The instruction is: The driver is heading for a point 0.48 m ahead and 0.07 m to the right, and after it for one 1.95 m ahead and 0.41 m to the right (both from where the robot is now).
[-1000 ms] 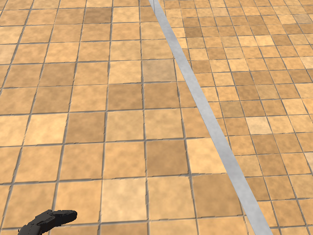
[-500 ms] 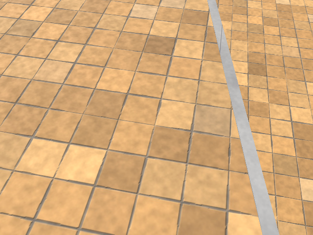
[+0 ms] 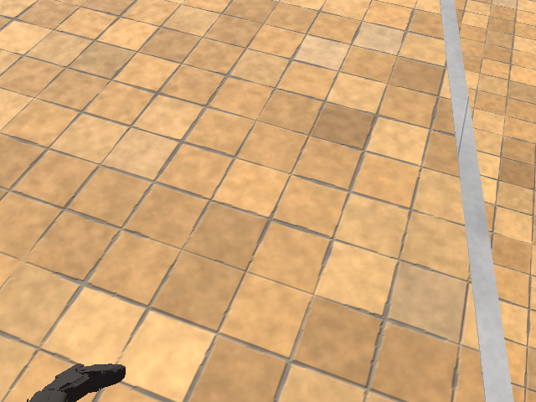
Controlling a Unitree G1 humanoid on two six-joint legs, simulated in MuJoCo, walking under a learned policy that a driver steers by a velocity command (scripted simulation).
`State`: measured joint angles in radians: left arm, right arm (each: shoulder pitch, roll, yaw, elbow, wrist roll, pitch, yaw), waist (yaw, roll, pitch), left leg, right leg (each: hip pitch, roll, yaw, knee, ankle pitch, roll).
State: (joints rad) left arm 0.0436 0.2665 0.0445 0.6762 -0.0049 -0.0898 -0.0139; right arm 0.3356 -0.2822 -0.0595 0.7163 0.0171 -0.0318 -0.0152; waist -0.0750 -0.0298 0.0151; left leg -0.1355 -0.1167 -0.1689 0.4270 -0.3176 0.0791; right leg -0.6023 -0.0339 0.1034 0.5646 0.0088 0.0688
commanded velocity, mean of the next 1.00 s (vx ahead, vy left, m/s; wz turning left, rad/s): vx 0.50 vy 0.00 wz -0.16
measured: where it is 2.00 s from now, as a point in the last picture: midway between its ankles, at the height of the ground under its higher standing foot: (313, 203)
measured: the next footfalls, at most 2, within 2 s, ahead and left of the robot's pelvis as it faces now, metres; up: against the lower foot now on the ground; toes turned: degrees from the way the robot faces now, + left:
right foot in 0.08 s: +0.23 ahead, -0.14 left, +0.00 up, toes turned +6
left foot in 0.56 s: +0.43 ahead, +0.14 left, +0.00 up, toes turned -1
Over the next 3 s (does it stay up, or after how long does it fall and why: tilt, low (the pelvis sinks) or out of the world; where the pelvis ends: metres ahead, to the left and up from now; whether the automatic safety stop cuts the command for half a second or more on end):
stays up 1.58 -0.25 -0.01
